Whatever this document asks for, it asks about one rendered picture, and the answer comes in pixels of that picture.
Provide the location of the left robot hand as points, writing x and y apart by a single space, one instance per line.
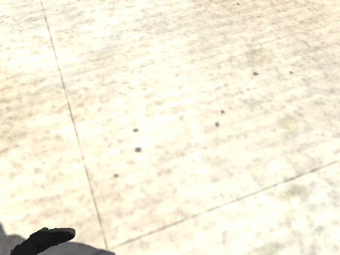
42 240

